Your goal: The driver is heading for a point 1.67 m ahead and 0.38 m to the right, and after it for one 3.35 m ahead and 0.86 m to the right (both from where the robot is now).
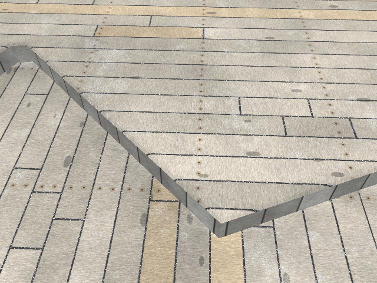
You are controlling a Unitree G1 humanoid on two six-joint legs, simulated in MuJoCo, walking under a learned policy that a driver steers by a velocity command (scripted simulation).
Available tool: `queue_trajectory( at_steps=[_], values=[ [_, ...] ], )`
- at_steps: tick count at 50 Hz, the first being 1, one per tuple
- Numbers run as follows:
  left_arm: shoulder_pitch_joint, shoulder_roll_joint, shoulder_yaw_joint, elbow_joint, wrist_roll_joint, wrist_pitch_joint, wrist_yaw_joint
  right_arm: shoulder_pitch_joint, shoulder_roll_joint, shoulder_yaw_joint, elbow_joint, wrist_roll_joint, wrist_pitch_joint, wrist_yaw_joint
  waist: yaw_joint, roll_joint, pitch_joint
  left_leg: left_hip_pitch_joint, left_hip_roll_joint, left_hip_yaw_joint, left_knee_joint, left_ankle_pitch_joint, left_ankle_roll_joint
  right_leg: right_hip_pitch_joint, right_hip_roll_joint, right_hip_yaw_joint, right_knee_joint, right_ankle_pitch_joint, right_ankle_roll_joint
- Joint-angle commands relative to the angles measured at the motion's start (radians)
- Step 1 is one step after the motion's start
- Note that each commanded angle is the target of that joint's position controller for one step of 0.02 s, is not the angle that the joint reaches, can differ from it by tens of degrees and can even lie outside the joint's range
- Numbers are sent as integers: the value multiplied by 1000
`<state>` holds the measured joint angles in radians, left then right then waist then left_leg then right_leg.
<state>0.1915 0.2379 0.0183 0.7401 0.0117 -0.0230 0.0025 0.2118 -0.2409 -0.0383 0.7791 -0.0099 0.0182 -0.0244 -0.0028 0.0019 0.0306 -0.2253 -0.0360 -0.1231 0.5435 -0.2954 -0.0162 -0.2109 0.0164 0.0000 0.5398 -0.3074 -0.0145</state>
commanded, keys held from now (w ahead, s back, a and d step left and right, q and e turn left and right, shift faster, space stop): no key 0.02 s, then w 0.98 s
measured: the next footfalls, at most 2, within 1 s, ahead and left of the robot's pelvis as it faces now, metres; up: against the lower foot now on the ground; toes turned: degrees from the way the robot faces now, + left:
right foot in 0.64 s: +0.37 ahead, -0.15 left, +0.00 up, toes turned -1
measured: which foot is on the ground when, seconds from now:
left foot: down 0.00-0.66, up 0.68-1.00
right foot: down 0.00-0.24, up 0.26-0.62, down 0.64-1.00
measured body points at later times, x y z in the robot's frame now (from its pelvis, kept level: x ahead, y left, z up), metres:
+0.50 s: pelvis +0.12 +0.00 +0.01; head +0.15 +0.01 +0.46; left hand +0.31 +0.24 -0.09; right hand +0.08 -0.27 -0.12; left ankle +0.01 +0.12 -0.73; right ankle +0.24 -0.15 -0.69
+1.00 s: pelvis +0.38 -0.07 +0.01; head +0.40 -0.07 +0.46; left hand +0.39 +0.20 -0.12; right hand +0.57 -0.31 -0.09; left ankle +0.54 +0.08 -0.68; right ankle +0.33 -0.15 -0.73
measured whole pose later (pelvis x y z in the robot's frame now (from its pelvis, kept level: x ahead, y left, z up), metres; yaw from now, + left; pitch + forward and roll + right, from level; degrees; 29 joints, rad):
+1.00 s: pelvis +0.38 -0.07 +0.01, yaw +0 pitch +1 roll -2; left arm 0.40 0.26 0.04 0.87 0.02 -0.08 -0.04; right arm 0.11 -0.26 -0.02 0.75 -0.04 -0.03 0.04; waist 0.05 0.05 0.02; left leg -0.65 0.11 0.02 0.73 -0.01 0.00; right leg -0.05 0.09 -0.05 0.24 -0.20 -0.07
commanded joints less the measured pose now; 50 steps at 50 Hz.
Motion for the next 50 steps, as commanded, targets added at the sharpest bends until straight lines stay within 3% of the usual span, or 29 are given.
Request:
queue_trajectory(
  at_steps=[1,2,3,4,7,9,11,12,13,14,15,17,19,21,24,27,29,31,32,33,34,35,36,37,39,43,44,46,50],
  values=[
    [-11,105,26,-54,-1,-15,2,-5,-112,-28,-48,1,-10,-9,1,3,-47,24,57,-49,-68,240,22,1,-66,68,-93,186,-21],
    [4,101,25,-44,0,-14,3,9,-103,-26,-36,0,-8,-10,0,-4,-67,34,45,-35,-68,165,22,6,-60,64,-107,97,-24],
    [8,122,29,-30,21,13,2,16,-102,-20,-26,-19,-1,7,-2,-2,-38,3,37,-31,-80,79,34,13,-75,102,-132,0,-39],
    [17,145,39,-29,21,30,1,21,-101,-23,-19,-23,2,17,6,-34,-13,-36,6,0,-49,-67,46,11,-76,127,-153,-163,-62],
    [86,193,56,-2,14,47,-5,-14,-81,-16,-42,-32,-8,38,31,-151,88,-185,-26,107,95,-177,63,-5,-214,343,-311,-511,-159],
    [91,187,60,6,12,38,-8,-33,-64,-9,-52,-32,-29,42,22,-144,122,-132,6,136,90,-128,79,-79,-256,389,-337,-506,-185],
    [18,163,58,-8,9,28,-14,79,-59,-7,-11,-23,-51,46,-47,-127,90,94,8,113,-52,-110,114,-199,-185,279,-262,-422,-144],
    [-76,126,48,-45,7,20,-16,191,-118,-23,25,-20,-62,41,-108,-9,93,169,77,-52,-176,-229,155,-279,-87,153,-107,-330,-94],
    [-109,75,32,-83,-56,-24,7,270,-210,-58,54,62,-93,26,-111,136,94,261,225,-314,-265,-325,227,-421,12,1,158,-143,-30],
    [-119,109,36,-103,-63,-59,17,310,-245,-64,53,54,-110,25,-133,234,89,336,374,-582,-363,-247,323,-565,25,33,362,-243,-15],
    [-86,147,49,-93,-68,-79,16,287,-202,-52,47,28,-123,21,-99,159,88,374,400,-583,-350,-169,339,-652,-16,84,510,-265,-23],
    [-43,141,48,-68,-55,-91,3,231,-159,-43,26,17,-127,21,-65,76,50,427,351,-421,-346,-86,286,-719,-80,85,571,-114,-49],
    [-79,128,46,-75,-35,-89,-15,205,-113,-25,22,15,-111,25,-58,74,60,367,289,-265,-381,82,237,-677,-117,54,497,-8,-37],
    [-117,86,30,-92,-27,-85,-34,212,-115,-24,25,23,-96,20,-63,88,62,289,234,-136,-403,217,222,-598,-107,0,378,75,-2],
    [-202,54,9,-130,-29,-90,-48,228,-175,-36,28,27,-93,9,-81,94,71,133,190,-28,-426,252,198,-388,-65,-48,137,233,26],
    [-212,110,22,-147,-41,-85,-46,238,-214,-48,38,38,-99,10,-60,117,81,133,247,-38,-433,255,186,-290,-50,-23,47,294,5],
    [-173,152,38,-145,-40,-83,-39,216,-223,-53,40,37,-97,13,-16,120,56,191,267,-22,-360,452,158,-230,-35,-20,15,275,-30],
    [30,206,70,-91,-36,-74,-23,204,-218,-52,35,26,-87,12,95,106,-89,179,211,46,-79,759,114,39,14,-61,1,238,-84],
    [202,244,86,-55,-35,-66,-13,205,-183,-36,18,9,-85,9,171,61,-212,13,172,65,177,608,82,308,-85,43,33,204,-124],
    [296,368,107,-28,-6,-63,-14,340,-27,8,-12,11,-99,14,103,-284,-381,-325,-7,99,605,-17,12,618,-372,555,-97,-61,-287],
    [292,271,83,-22,-16,-65,-22,321,-98,-5,13,37,-118,21,117,-276,-402,-437,-11,-27,755,-251,21,584,-399,826,-296,-292,-300],
    [189,224,66,-34,-21,-70,-21,203,-180,-28,-17,68,-127,28,102,-193,-199,-536,53,-4,796,-182,41,435,-380,685,-310,-314,-249],
    [113,202,59,-47,-18,-71,-21,123,-183,-25,-38,63,-132,27,76,-98,-111,-514,106,28,757,-92,55,288,-343,546,-313,-187,-226],
    [61,181,52,-47,-8,-74,-25,82,-169,-26,-43,38,-130,22,47,-37,-51,-468,141,42,696,-29,57,154,-292,429,-331,-43,-208],
    [17,156,47,-45,2,-86,-28,131,-140,-26,-26,26,-111,20,-11,-90,-53,-359,179,33,638,36,51,35,-246,318,-380,93,-212],
    [45,172,52,-6,-13,-105,-26,63,-114,-21,-49,12,-87,15,-20,-49,-2,-421,191,52,510,143,14,-13,-231,196,-443,222,-243],
    [133,149,45,50,13,-84,-32,37,-75,-1,-52,-73,-63,50,-27,4,33,-374,167,127,447,173,11,-82,-193,118,-441,311,-216],
    [149,145,47,56,8,-73,-38,-21,-46,10,-65,-54,-56,71,-10,-50,35,-319,146,157,302,277,13,-91,-143,40,-417,394,-179],
    [204,174,54,78,5,-66,-32,-159,-71,15,-97,-30,-60,70,41,-58,16,-295,118,171,122,319,22,51,-184,61,-388,412,-168]
  ],
)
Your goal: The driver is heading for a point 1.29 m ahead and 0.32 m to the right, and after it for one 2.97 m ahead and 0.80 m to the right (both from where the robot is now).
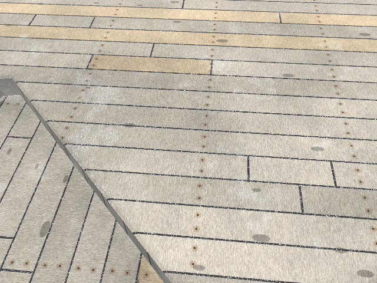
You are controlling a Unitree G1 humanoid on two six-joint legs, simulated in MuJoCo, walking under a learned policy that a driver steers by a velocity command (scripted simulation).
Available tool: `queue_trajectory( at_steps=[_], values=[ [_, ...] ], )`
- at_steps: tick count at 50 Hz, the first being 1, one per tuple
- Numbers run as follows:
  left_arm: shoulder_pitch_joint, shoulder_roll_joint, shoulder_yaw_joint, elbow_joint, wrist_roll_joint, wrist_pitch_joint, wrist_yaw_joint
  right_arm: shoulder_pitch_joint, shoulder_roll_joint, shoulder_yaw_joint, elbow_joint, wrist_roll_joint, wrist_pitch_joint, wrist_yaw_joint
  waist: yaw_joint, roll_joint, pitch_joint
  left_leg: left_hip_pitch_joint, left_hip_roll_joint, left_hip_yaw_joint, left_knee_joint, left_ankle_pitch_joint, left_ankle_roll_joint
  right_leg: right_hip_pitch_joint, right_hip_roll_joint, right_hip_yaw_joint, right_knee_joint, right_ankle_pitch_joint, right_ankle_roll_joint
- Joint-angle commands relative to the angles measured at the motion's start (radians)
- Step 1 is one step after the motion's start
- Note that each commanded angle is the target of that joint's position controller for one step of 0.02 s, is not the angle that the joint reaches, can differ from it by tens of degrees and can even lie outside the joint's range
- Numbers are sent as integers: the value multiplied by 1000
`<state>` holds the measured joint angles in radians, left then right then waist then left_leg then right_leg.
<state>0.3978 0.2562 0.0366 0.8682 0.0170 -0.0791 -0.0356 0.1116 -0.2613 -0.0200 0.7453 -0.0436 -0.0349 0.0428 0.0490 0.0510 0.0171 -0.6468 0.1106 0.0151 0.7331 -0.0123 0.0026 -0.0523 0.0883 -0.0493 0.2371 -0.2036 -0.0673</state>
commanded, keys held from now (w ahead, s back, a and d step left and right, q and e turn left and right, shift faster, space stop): w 0.20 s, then w+e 0.80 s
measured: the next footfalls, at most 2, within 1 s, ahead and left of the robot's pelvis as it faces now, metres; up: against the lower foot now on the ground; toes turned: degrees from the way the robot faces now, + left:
left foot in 0.14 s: +0.22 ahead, +0.10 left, +0.00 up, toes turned +3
right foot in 0.66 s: +0.51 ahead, -0.10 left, +0.12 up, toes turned -17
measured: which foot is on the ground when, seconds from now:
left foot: up 0.00-0.12, down 0.14-0.66, up 0.68-1.00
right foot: down 0.00-0.14, up 0.16-0.64, down 0.66-1.00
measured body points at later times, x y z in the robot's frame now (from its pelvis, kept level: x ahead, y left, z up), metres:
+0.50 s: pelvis +0.25 +0.02 +0.00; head +0.27 +0.03 +0.45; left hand +0.43 +0.22 -0.12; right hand +0.16 -0.21 -0.14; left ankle +0.18 +0.10 -0.75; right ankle +0.31 -0.11 -0.49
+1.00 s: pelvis +0.53 -0.08 +0.10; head +0.54 -0.11 +0.55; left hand +0.69 +0.15 +0.00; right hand +0.68 -0.35 +0.04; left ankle +0.70 -0.03 -0.56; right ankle +0.47 -0.08 -0.62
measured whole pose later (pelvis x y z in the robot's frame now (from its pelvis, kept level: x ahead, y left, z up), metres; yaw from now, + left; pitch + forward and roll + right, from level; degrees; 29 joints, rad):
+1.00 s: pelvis +0.53 -0.08 +0.10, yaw -21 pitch +3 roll +0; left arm 0.35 0.26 0.04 0.79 -0.02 -0.10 -0.06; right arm 0.09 -0.21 0.04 0.56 0.05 -0.14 0.06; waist 0.03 0.06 -0.04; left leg -0.77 0.07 0.12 1.00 -0.23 0.00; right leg -0.21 0.17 0.01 0.53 -0.36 -0.16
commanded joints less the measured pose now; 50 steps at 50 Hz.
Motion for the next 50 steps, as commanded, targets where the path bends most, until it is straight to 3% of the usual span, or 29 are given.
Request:
queue_trajectory(
  at_steps=[1,4,6,7,8,9,10,12,15,16,20,23,24,27,28,30,31,32,33,34,35,36,37,39,40,42,44,46,50],
  values=[
    [11,156,36,-40,2,-7,11,-82,-57,-4,-72,4,-10,-1,-5,-103,31,119,-33,28,-95,12,12,-59,-275,124,-69,332,-114],
    [5,153,35,-30,13,2,21,-45,-63,-7,-66,8,-16,-16,-31,-134,-4,183,-79,45,-147,-160,52,57,-310,137,60,557,-105],
    [-11,145,30,-27,0,8,27,167,-84,-22,9,-6,-37,-32,-121,-86,-119,446,-133,62,-311,-127,86,59,-239,82,352,731,-73],
    [-13,108,14,-52,-9,6,32,317,-148,-39,39,-27,-48,-45,-176,-11,-224,688,42,-126,-344,-121,125,-110,-193,48,605,479,-44],
    [109,-7,-12,-75,-21,3,26,355,-275,-73,57,-29,-38,-54,-101,246,-280,944,317,-556,-381,-6,258,-495,-20,-29,926,-238,7],
    [84,108,13,-35,10,22,37,358,-224,-74,68,15,-24,-42,-132,61,-252,889,288,-619,-422,-201,287,-605,-49,70,1063,-303,0],
    [9,103,16,-51,21,22,31,268,-157,-55,54,21,-20,-37,-104,8,-113,761,240,-501,-452,-333,271,-658,-94,85,1107,-230,-5],
    [-53,76,12,-64,13,25,15,178,-77,-31,51,16,-30,-35,-63,9,3,561,160,-328,-548,-332,203,-619,-143,96,1047,-122,0],
    [-29,51,11,-48,18,55,6,210,-66,-26,93,17,-59,-44,-34,13,14,497,128,-185,-580,-141,176,-613,-136,98,1143,-58,17],
    [-45,14,9,-46,19,69,17,295,-74,-33,133,9,-68,-41,-58,57,-2,555,160,-192,-560,-80,213,-712,-101,44,1396,-131,17],
    [-268,-54,-10,-157,7,84,53,393,-32,-14,211,1,-75,-29,-72,22,77,613,186,-128,-548,-258,190,-1173,-103,87,1788,-241,-28],
    [-413,-87,-41,-262,10,81,60,408,-38,-1,246,-3,-82,-30,-47,-36,122,530,151,-37,-589,-349,134,-1269,-101,69,1686,-229,-39],
    [-474,-104,-55,-306,18,85,58,419,-21,8,269,3,-82,-38,-42,-25,137,485,128,-4,-602,-283,117,-1251,-99,40,1639,-225,-38],
    [-441,-59,-62,-320,11,101,20,354,-55,15,244,40,-76,-73,-21,-27,81,426,91,141,-745,58,159,-905,-134,-97,1162,-163,-33],
    [-443,-76,-66,-321,9,105,14,380,-91,11,249,47,-78,-79,-35,-1,46,504,129,151,-734,317,165,-842,-124,-139,1118,-179,-57],
    [-366,-75,-66,-292,17,102,16,387,-129,2,240,54,-63,-87,5,17,-57,654,149,228,-532,1039,144,-684,-47,-227,990,-246,-102],
    [-286,-64,-60,-274,7,98,17,391,-158,-10,230,44,-45,-93,42,113,-150,725,174,227,-367,1363,147,-586,6,-240,944,-294,-120],
    [-306,-6,-53,-298,-46,31,-83,253,-154,-18,118,20,-65,-80,-24,172,-105,704,101,347,-200,1379,63,-521,34,-226,826,-452,-97],
    [-179,68,-9,-242,-68,-14,-113,240,-97,3,101,-15,-66,-92,37,171,-196,611,82,336,20,1152,58,-315,11,-93,656,-431,-103],
    [-127,159,29,-224,-116,-37,-108,385,-20,28,92,21,-70,-71,-7,-103,-356,267,-65,315,425,-58,46,27,-258,520,352,-706,-139],
    [5,198,66,-232,-155,-48,-111,456,-91,-2,128,56,-78,-47,88,-333,-433,56,-137,86,878,-562,121,94,-343,985,164,-862,-188],
    [-58,170,57,-257,-155,-81,-112,479,-131,-29,123,48,-84,-40,53,-174,-352,-79,-62,-2,1028,-440,117,19,-359,946,145,-719,-158],
    [-80,155,44,-270,-140,-101,-111,386,-115,-30,72,40,-102,-38,48,-37,-240,-98,-53,-2,1086,-371,93,-87,-335,849,155,-454,-136],
    [-187,110,45,-223,-116,-119,-68,237,42,30,-17,-13,-97,-36,-56,82,-56,-137,-47,48,1128,-407,65,-291,-245,557,210,-190,-149],
    [-232,114,50,-220,-113,-108,-39,196,66,43,-69,-6,-94,-40,-95,83,-40,-145,-52,74,1174,-448,59,-363,-255,545,221,-118,-131],
    [-188,103,43,-176,-100,-90,-23,145,22,48,-142,2,-95,-37,-122,43,-33,-169,-27,82,1046,-461,36,-372,-181,360,263,57,-95],
    [-135,75,29,-151,-66,-67,-30,78,-23,39,-182,69,-90,-12,-99,-42,-5,-213,-20,114,713,-415,-7,-302,-111,254,201,149,-103],
    [-114,78,23,-138,-51,-37,-29,-10,-40,33,-243,95,-102,13,-65,-114,-40,-156,-52,147,478,-350,-37,-260,-96,263,131,281,-135],
    [-73,117,28,-147,-27,-27,-23,-122,37,52,-284,107,-138,32,-7,-117,-76,52,-122,173,56,-88,32,-206,-101,271,85,428,-75]
  ],
)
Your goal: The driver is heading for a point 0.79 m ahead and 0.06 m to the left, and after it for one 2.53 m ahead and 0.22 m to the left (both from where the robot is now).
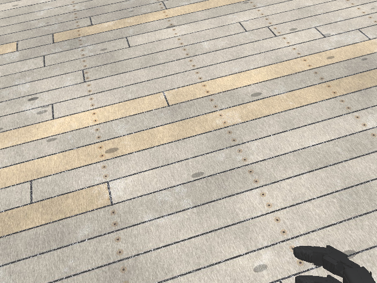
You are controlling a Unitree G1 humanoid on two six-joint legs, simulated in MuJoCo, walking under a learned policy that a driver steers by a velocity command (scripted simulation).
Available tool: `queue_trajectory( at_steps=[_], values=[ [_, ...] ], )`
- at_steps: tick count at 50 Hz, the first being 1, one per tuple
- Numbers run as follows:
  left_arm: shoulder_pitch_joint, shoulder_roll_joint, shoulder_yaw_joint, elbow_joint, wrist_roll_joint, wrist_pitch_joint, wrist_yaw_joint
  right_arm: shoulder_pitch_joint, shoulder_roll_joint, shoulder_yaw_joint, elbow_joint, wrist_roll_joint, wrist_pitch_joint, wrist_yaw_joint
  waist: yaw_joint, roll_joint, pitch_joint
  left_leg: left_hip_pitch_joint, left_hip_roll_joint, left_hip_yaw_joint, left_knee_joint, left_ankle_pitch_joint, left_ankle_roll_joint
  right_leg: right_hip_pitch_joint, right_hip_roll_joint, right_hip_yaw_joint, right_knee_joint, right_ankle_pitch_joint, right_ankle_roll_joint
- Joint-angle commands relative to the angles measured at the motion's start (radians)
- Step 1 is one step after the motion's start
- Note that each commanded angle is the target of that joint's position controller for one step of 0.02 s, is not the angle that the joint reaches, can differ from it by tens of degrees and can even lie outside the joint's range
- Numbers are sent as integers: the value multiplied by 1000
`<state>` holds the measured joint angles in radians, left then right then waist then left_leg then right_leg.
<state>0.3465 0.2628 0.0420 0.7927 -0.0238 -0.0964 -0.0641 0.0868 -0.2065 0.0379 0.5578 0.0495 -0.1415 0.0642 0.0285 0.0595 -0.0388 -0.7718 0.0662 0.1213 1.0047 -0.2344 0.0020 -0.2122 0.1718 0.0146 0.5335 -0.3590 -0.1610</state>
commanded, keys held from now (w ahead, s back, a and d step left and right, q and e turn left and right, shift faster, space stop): w+e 0.06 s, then w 0.44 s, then w+q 0.50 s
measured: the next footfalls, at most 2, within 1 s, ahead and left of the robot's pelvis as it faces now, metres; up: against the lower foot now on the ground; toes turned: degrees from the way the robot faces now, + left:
left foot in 0.16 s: +0.29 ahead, +0.07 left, +0.00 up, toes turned -4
right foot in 0.72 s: +0.50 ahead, -0.20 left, +0.00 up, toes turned -6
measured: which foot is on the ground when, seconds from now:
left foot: up 0.00-0.14, down 0.16-0.72, up 0.74-1.00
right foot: down 0.00-0.18, up 0.20-0.70, down 0.72-1.00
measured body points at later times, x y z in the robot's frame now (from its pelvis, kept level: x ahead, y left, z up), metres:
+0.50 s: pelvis +0.26 +0.00 +0.02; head +0.28 +0.01 +0.47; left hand +0.50 +0.18 -0.07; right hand +0.22 -0.27 -0.10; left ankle +0.25 +0.07 -0.73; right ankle +0.37 -0.20 -0.65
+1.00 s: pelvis +0.49 -0.09 +0.02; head +0.51 -0.10 +0.47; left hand +0.53 +0.19 -0.10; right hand +0.67 -0.35 -0.08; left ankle +0.59 +0.08 -0.64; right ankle +0.46 -0.20 -0.73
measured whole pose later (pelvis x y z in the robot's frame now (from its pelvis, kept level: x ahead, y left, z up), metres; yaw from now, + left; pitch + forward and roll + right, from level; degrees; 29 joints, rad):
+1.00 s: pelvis +0.49 -0.09 +0.02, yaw +3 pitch +2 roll -2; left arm 0.33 0.26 0.08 0.83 0.02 -0.10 0.00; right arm 0.19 -0.30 -0.08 0.70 0.02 -0.02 0.00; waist 0.05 0.06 -0.01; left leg -0.75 0.11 -0.07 1.07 -0.12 -0.02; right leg -0.11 0.01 -0.17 0.30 -0.22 -0.02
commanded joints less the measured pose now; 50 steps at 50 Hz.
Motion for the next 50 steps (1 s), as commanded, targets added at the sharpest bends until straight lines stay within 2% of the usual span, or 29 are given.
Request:
queue_trajectory(
  at_steps=[1,5,6,7,8,9,10,11,12,13,14,17,19,20,21,22,23,27,31,33,35,36,37,38,39,40,42,45,50],
  values=[
    [0,119,28,-70,17,-10,8,-114,-9,-4,-97,15,-38,10,25,-124,-6,202,-97,69,-282,158,59,-7,-187,223,-206,607,37],
    [32,121,39,-55,29,-7,38,-140,-23,-14,-60,-6,-49,16,21,-108,77,238,-112,34,-456,139,97,135,-208,297,-128,635,49],
    [-35,153,44,-103,-11,20,57,-30,-222,-91,-75,-92,-29,-21,-48,-181,19,357,-85,-163,-570,192,130,164,-255,413,-15,975,24],
    [-155,185,41,-131,8,33,65,133,-261,-118,-28,-87,-18,-34,-167,-184,-119,517,-47,-141,-578,342,151,186,-257,320,135,1071,27],
    [-116,142,40,-130,44,1,59,160,-119,-51,-3,-31,-32,-19,-145,-105,-175,682,60,-117,-520,201,156,55,-152,220,230,549,130],
    [58,109,37,-117,9,-3,36,223,-95,-49,22,20,-25,-7,-63,107,-253,1076,281,-560,-531,26,272,-322,-39,101,411,55,167],
    [93,183,54,-77,-40,-2,30,296,-82,-75,67,57,-7,9,-136,203,-247,1164,325,-730,-674,-225,339,-545,-27,-36,646,-390,153],
    [99,216,71,-64,-44,-7,42,267,-78,-76,84,47,2,22,-94,118,-160,1023,287,-682,-722,-299,307,-541,-118,-49,721,-329,132],
    [-121,97,17,-171,-16,12,40,251,-198,-121,64,-67,24,-40,-144,78,-24,895,269,-721,-767,-365,299,-606,-153,83,817,-75,125],
    [-192,88,11,-191,6,12,42,199,-178,-117,67,-97,20,-67,-115,-32,13,808,275,-649,-788,-254,295,-632,-173,96,841,12,107],
    [-171,90,14,-189,18,14,46,164,-136,-100,60,-97,12,-74,-72,-72,2,734,241,-555,-812,-125,285,-578,-196,119,837,80,96],
    [-69,87,14,-152,10,31,57,128,-77,-83,99,-56,4,-52,11,-38,-7,623,149,-346,-847,54,262,-497,-255,108,729,108,129],
    [-111,65,5,-165,13,39,61,153,-120,-94,134,-53,6,-45,9,-36,27,561,129,-274,-867,138,258,-507,-284,75,658,153,163],
    [-118,9,-19,-180,13,-11,39,148,-93,-77,131,21,-22,-7,42,-114,-25,503,92,-181,-837,217,178,-420,-222,-99,629,34,166],
    [-189,-35,-39,-195,-2,-34,23,190,-130,-87,149,28,-27,4,0,-69,-14,450,59,-134,-851,193,170,-375,-236,-141,559,85,173],
    [-246,2,-25,-189,9,-1,47,220,-204,-115,170,-57,-5,-26,-58,46,67,508,75,-186,-868,176,206,-460,-323,31,442,296,160],
    [-278,29,-19,-199,10,9,54,239,-189,-110,181,-69,9,-44,-66,29,76,567,86,-179,-867,204,210,-502,-307,25,365,357,165],
    [-395,23,-18,-231,5,10,45,333,-212,-112,211,-42,45,-51,-124,-10,68,708,137,-214,-842,225,216,-485,-265,-2,143,381,166],
    [-470,24,-11,-255,-3,-9,22,376,-213,-113,235,-35,72,-58,-136,8,93,784,172,-266,-771,240,215,-448,-223,-1,15,306,160],
    [-424,49,2,-245,-3,-21,14,359,-232,-121,239,-33,83,-68,-91,30,69,789,181,-291,-712,294,195,-340,-200,1,-50,258,139],
    [-209,119,40,-179,10,-26,28,322,-228,-120,229,-31,85,-71,23,23,-65,686,107,-233,-491,460,144,21,-190,-10,-96,295,88],
    [-10,195,64,-148,34,-24,45,273,-171,-99,188,-47,76,-72,115,-58,-215,473,46,-185,-202,261,99,325,-368,161,-41,350,17],
    [51,267,79,-133,51,-10,54,380,-56,-68,156,-40,56,-71,68,-311,-323,68,-90,-127,132,-306,31,642,-607,545,-83,290,-126],
    [78,180,64,-125,39,-2,56,361,-140,-87,169,-15,47,-69,105,-273,-332,-61,-60,-229,285,-347,19,618,-609,666,-169,85,-158],
    [27,128,48,-120,23,0,60,279,-185,-106,150,-4,51,-70,96,-220,-179,-116,-19,-224,329,-258,16,494,-575,519,-199,47,-116],
    [-44,90,35,-118,19,0,58,232,-180,-109,139,-14,58,-72,61,-174,-100,-88,17,-206,311,-171,13,350,-526,402,-236,61,-81],
    [-151,46,24,-110,31,-8,50,234,-155,-117,135,-28,84,-69,-19,-183,5,18,62,-221,247,-67,2,117,-457,244,-323,148,-41],
    [-174,73,41,-84,40,-26,51,243,-113,-115,123,-27,116,-67,-59,-154,43,62,75,-223,219,8,-16,2,-444,95,-385,296,-36],
    [-128,129,58,-38,42,-22,73,116,-95,-107,81,-32,113,-50,-29,-110,63,41,72,-206,-31,227,-16,47,-420,-72,-385,398,-14]
  ],
)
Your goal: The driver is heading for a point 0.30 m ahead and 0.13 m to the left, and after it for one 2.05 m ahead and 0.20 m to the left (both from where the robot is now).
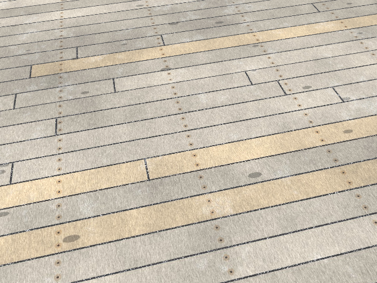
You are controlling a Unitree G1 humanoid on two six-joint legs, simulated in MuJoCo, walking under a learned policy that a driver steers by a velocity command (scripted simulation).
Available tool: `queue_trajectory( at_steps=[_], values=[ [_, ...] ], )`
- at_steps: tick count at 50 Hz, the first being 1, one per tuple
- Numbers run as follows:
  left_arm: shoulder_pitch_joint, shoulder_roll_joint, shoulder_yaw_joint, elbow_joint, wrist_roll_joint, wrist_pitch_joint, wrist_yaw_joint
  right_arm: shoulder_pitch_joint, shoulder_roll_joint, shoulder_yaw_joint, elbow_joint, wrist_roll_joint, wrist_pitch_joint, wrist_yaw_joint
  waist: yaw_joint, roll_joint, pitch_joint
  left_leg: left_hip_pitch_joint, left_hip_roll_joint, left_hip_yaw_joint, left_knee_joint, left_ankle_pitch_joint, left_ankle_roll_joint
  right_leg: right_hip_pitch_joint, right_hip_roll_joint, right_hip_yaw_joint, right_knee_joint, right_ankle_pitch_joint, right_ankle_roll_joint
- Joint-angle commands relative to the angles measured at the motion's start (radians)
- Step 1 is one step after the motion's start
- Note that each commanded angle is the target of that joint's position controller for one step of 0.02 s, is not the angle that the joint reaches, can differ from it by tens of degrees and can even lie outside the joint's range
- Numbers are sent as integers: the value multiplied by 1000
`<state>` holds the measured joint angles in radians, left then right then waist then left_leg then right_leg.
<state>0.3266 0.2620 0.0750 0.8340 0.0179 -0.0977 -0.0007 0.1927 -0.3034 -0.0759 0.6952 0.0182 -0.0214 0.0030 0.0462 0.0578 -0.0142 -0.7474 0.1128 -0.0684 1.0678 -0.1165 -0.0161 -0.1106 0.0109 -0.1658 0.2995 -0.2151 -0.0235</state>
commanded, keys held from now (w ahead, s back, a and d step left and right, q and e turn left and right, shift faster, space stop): w+q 0.16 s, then q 0.24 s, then no key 0.60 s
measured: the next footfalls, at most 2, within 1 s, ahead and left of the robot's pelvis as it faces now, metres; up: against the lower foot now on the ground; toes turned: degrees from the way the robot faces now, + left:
left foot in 0.24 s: +0.27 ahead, +0.17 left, +0.00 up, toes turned +14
right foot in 0.70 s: +0.41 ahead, -0.02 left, +0.00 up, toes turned +21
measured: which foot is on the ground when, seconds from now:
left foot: up 0.00-0.22, down 0.24-1.00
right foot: down 0.00-0.22, up 0.24-0.68, down 0.70-1.00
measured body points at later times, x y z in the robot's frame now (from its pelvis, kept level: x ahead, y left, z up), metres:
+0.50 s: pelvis +0.21 +0.08 +0.00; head +0.26 +0.11 +0.44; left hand +0.31 +0.39 -0.11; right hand +0.42 -0.16 -0.10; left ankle +0.23 +0.15 -0.74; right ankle +0.33 -0.07 -0.67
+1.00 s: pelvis +0.30 +0.06 -0.01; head +0.31 +0.06 +0.44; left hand +0.38 +0.35 -0.11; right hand +0.50 -0.13 -0.13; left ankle +0.23 +0.16 -0.74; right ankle +0.37 -0.04 -0.74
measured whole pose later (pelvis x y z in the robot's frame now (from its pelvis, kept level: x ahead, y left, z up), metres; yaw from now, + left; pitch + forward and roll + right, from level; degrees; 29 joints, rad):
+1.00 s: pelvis +0.30 +0.06 -0.01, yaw +20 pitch +0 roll +0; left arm 0.10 0.21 0.04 0.75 0.01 -0.02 0.01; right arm 0.22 -0.22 -0.04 0.73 -0.02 0.03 -0.01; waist 0.00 0.00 0.02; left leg -0.21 -0.06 -0.09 0.56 -0.35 0.02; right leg -0.33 0.01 0.01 0.57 -0.24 -0.01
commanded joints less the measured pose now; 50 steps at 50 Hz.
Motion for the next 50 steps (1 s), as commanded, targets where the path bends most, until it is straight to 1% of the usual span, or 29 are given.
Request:
queue_trajectory(
  at_steps=[1,4,7,8,9,10,11,12,13,14,15,16,17,18,20,22,25,28,31,33,34,35,36,37,38,40,42,45,50],
  values=[
    [-95,142,28,-74,-2,-17,12,-30,7,11,-67,-1,-9,19,-30,-102,46,28,20,3,-157,140,8,-42,-260,87,-152,251,-146],
    [-45,179,39,-51,-15,-3,17,-142,13,18,-109,0,-12,37,15,-92,78,17,12,47,-290,130,30,44,-293,56,-144,236,-137],
    [-20,203,49,-32,-31,18,16,-198,-1,14,-148,3,-10,53,26,-103,93,15,-3,88,-367,22,68,147,-323,27,-90,302,-115],
    [-24,213,52,-30,-36,24,16,-194,-11,9,-156,2,-8,56,15,-116,82,55,-25,115,-386,-30,85,165,-325,8,-48,415,-104],
    [-41,228,56,-32,-40,32,19,-167,-30,-3,-158,-4,-6,56,-11,-140,63,125,-67,152,-404,-83,103,171,-314,-16,38,650,-90],
    [-49,241,59,-33,-45,41,23,-84,-61,-22,-142,-10,-5,55,-61,-151,9,244,-122,189,-441,-97,125,171,-292,-37,184,857,-71],
    [-59,230,54,-38,-52,46,27,77,-112,-52,-100,-13,-7,46,-144,-128,-75,471,-181,203,-540,27,157,107,-245,-67,403,892,-35],
    [-37,186,38,-58,-25,37,28,197,-199,-83,-78,-16,2,23,-185,-22,-168,785,-73,26,-538,312,209,-155,-192,-65,708,533,31],
    [50,48,-9,-119,19,11,14,139,-316,-86,-110,-35,-7,14,-55,249,-281,1098,234,-512,-561,605,423,-589,8,28,1087,-430,103],
    [-11,144,3,-107,-11,-13,3,184,-238,-69,-142,-35,-11,22,-152,106,-468,1132,272,-615,-634,593,470,-613,-4,252,1188,-442,92],
    [-98,167,9,-135,-45,-15,2,135,-185,-54,-138,-31,-16,24,-145,68,-347,1042,232,-443,-628,649,431,-667,-46,251,1172,-350,80],
    [-114,153,4,-130,-31,-12,13,84,-141,-45,-132,-7,-15,20,-108,-22,-230,894,162,-315,-632,589,367,-668,-88,236,1080,-269,74],
    [-125,154,9,-125,-11,-3,25,29,-121,-39,-140,1,-9,14,-73,-44,-161,751,121,-260,-660,528,326,-627,-110,233,1007,-218,78],
    [-119,164,16,-129,-9,14,29,-8,-110,-34,-151,-10,-5,8,-38,-30,-130,627,94,-227,-694,523,314,-553,-119,237,968,-188,78],
    [-92,134,11,-128,-5,39,31,-38,-124,-36,-155,-29,-5,2,0,-14,-121,506,72,-190,-715,595,312,-482,-93,218,890,-154,92],
    [-89,106,1,-121,-2,47,37,-30,-127,-37,-141,-28,-8,-8,1,-6,-141,495,60,-151,-709,646,306,-472,-77,212,782,-103,107],
    [-145,85,-12,-128,-4,53,33,-22,-119,-32,-121,-18,4,-23,-23,21,-164,504,40,-125,-694,562,272,-438,-71,218,628,26,111],
    [-212,91,-13,-144,-12,59,27,-16,-112,-25,-103,-24,14,-27,-50,42,-145,497,44,-144,-692,436,255,-391,-63,224,506,86,105],
    [-247,102,-7,-158,-11,58,21,-7,-95,-15,-83,-28,17,-19,-67,59,-115,517,58,-190,-654,352,249,-349,-48,224,407,35,84],
    [-231,91,-5,-158,-7,49,13,-24,-72,-3,-76,-20,18,-17,-44,62,-98,513,44,-208,-602,291,222,-271,-35,208,263,67,51],
    [-213,86,-6,-154,0,42,10,-16,-50,6,-68,-17,16,-18,-25,45,-91,488,10,-206,-579,215,182,-178,-45,214,132,218,27],
    [-203,128,0,-161,19,37,14,24,-15,17,-67,-36,7,-18,-48,-21,-115,445,-53,-180,-524,85,125,-63,-147,313,123,486,-7],
    [-227,176,8,-170,28,42,20,137,-9,16,-53,-46,0,-16,-130,-183,-137,362,-148,-97,-457,-190,70,20,-262,423,164,656,-117],
    [-224,89,-10,-155,18,49,22,120,-22,17,-48,-48,3,-18,-109,-262,-166,402,-136,-56,-446,-280,25,-25,-306,480,142,572,-200],
    [-246,53,-22,-159,8,53,17,81,-39,13,-54,-44,12,-18,-100,-248,-149,434,-114,-52,-484,-241,14,-54,-271,464,136,469,-183],
    [-277,81,-12,-168,-4,60,8,36,-44,9,-49,-43,37,-18,-80,-175,-94,448,-124,-52,-546,-140,29,-98,-167,355,157,260,-91],
    [-257,94,-7,-163,-4,57,7,15,-38,9,-51,-39,49,-13,-58,-118,-62,460,-117,-74,-577,-83,57,-117,-118,299,175,168,-44],
    [-247,69,-11,-157,-4,56,10,16,-19,11,-45,-35,41,-13,-48,-101,-66,462,-107,-86,-584,-33,66,-81,-97,273,205,212,-33],
    [-255,59,-9,-151,-8,65,15,23,-1,9,-31,-34,30,-19,-42,-59,-56,458,-104,-89,-594,-13,55,-51,-85,264,223,225,-38]
  ],
)
Velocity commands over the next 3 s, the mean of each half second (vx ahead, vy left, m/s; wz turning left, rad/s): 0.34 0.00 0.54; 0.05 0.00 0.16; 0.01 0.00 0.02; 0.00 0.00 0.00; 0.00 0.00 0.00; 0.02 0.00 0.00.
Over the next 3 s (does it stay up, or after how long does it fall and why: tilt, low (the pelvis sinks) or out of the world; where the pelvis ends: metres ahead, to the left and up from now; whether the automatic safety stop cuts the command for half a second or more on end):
stays up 0.31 0.04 -0.01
